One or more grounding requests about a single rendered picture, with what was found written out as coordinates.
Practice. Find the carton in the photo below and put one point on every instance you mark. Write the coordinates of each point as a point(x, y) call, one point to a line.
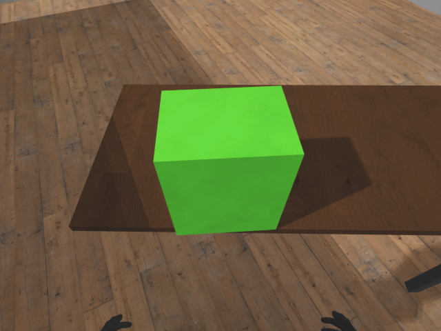
point(226, 158)

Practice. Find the table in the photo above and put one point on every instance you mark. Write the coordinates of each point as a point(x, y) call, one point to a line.
point(371, 165)

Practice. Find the robot left hand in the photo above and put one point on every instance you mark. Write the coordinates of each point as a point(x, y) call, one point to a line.
point(114, 324)

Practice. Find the robot right hand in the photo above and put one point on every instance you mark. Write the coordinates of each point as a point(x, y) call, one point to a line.
point(339, 320)

